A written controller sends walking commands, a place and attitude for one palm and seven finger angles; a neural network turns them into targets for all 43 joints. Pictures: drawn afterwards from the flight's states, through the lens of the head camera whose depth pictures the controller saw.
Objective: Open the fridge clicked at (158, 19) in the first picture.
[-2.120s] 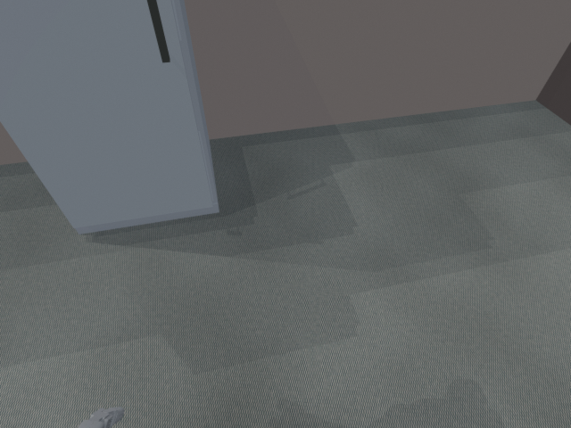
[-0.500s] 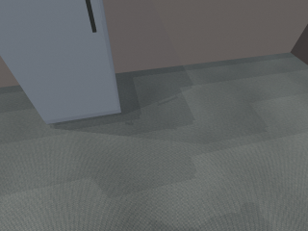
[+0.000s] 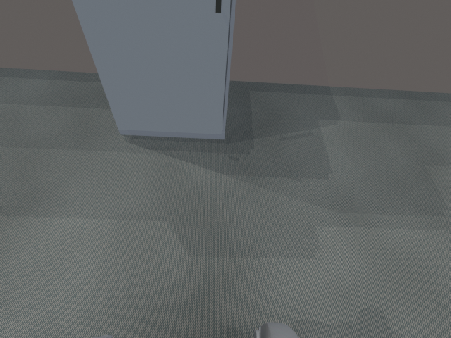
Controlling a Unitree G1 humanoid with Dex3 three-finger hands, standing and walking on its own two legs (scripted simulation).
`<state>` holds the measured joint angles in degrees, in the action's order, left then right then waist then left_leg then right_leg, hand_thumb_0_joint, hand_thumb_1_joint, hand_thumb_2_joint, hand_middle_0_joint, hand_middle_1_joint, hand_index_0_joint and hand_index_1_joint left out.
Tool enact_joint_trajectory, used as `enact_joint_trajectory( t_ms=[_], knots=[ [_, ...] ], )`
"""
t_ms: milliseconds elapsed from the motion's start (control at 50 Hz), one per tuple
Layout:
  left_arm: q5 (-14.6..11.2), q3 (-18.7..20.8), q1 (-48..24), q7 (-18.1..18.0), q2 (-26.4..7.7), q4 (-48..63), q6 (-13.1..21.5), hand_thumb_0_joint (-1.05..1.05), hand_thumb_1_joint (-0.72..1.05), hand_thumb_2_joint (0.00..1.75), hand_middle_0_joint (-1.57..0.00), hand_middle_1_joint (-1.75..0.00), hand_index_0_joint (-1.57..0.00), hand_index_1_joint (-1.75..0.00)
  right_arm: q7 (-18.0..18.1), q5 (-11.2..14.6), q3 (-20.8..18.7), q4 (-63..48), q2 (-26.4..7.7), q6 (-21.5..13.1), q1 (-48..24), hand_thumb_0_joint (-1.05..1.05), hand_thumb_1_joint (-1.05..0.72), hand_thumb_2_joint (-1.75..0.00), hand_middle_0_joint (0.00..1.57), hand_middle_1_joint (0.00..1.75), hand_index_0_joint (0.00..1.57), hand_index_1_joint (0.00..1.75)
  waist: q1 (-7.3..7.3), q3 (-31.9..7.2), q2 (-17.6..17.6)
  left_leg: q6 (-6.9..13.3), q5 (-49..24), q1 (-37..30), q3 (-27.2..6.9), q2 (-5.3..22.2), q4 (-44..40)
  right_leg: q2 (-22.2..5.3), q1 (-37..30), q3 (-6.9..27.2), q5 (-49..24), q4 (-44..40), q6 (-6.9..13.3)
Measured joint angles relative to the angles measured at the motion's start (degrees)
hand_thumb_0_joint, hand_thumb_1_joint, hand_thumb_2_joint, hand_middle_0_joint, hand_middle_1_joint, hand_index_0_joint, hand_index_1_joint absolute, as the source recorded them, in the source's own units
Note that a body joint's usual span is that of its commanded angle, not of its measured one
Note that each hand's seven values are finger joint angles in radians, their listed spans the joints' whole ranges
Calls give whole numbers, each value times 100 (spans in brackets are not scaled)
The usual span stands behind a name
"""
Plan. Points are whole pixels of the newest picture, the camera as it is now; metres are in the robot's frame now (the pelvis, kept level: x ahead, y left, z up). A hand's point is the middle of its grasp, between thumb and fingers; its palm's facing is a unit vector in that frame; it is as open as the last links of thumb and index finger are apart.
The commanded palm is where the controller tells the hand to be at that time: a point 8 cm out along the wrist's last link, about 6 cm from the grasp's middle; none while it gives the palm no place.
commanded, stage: walk to a spot facing it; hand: right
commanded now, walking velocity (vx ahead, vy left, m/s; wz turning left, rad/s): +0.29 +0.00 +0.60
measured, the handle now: out of the picture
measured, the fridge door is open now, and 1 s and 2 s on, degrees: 0 0 0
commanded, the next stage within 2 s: none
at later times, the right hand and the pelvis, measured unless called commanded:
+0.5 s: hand (361, 321) +0.18 -0.29 -0.18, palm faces -0.22 +0.96 -0.18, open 7.4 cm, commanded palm none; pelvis +0.10 -0.09 +0.01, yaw +18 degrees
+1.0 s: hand (268, 206) +0.46 -0.12 -0.20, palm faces -0.58 +0.81 -0.10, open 7.3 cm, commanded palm none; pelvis +0.28 -0.05 -0.02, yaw +35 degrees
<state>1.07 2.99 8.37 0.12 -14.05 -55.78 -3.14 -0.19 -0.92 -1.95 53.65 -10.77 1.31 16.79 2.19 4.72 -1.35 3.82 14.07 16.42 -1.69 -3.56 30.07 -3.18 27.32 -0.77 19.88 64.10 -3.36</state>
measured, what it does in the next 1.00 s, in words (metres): walks ahead, turning left: right foot, then left foot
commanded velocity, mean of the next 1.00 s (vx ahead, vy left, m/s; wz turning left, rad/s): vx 0.23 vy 0.00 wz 0.60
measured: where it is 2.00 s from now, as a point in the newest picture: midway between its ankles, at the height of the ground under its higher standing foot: (224, 262)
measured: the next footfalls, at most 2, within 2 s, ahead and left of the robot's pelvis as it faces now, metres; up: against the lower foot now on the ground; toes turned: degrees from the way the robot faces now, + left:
right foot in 0.36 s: +0.14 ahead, -0.16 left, +0.00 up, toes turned +10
left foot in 0.98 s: +0.32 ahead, +0.03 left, +0.00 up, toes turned +43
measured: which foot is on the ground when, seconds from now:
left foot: down 0.00-0.36, up 0.38-0.96, down 0.98-1.00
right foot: up 0.00-0.34, down 0.36-0.96, up 0.98-1.00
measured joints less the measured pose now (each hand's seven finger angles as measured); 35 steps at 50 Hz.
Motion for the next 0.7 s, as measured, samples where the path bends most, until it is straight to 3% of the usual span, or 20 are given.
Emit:
enact_joint_trajectory(
  t_ms=[100,240,340,380,420,500,580,700],
  knots=[
    [42,56,77,24,-102,57,113,1,91,90,-20,-30,-20,-30,-41,-17,-17,93,29,-144,238,1,-91,-90,20,30,21,30,0,-245,69,-3,-325,-192,-322,-108,-629,-45,74,73,-253,-271,-69],
    [19,67,55,24,-109,153,205,1,91,90,-20,-30,-20,-30,-54,-71,-65,160,-32,-220,458,1,-91,-90,20,30,21,30,93,-486,111,-126,-303,-416,-745,-198,-861,-24,-97,104,-90,-1304,-70],
    [-50,-11,37,27,67,332,367,1,91,90,-20,-30,-20,-30,-49,-82,-135,162,-181,-143,496,1,-91,-90,20,30,21,30,166,-562,281,-332,18,-465,-1081,-181,-569,176,-633,37,-82,-2727,37],
    [-58,-70,63,-4,143,414,514,1,91,90,-20,-30,-20,-30,-53,-49,-186,165,-257,-85,495,1,-91,-90,20,30,21,30,112,-574,349,-303,572,-254,-1141,-203,110,215,-927,-88,-397,-3221,252],
    [-36,-137,146,-12,246,459,566,0,91,90,-20,-30,-20,-30,-70,-48,-250,247,-320,1,419,1,-91,-90,20,30,20,30,70,-572,398,-307,1151,232,-742,-110,1344,185,-1081,-336,-284,-3099,529],
    [-19,-222,603,-61,438,359,618,0,91,90,-20,-30,-21,-30,-178,-132,-376,231,-500,46,169,1,-91,-90,20,30,20,30,-57,-587,412,-411,444,1148,-73,190,3172,90,-1732,-651,-262,-3707,630],
    [-49,-258,1098,-145,549,58,679,0,91,90,-20,-30,-21,-30,-182,-144,-446,70,-562,37,-100,1,-92,-90,19,30,20,30,-95,-503,408,-485,-330,1773,-14,391,3903,95,-2220,-933,-272,-4191,630],
    [-51,-276,1753,-242,684,-396,708,0,91,90,-20,-30,-20,-30,-156,-137,-430,68,-408,131,-369,1,-92,-90,19,30,20,30,-220,-366,375,-497,-650,2248,47,484,4292,193,-2664,-1400,60,-4374,691]
  ],
)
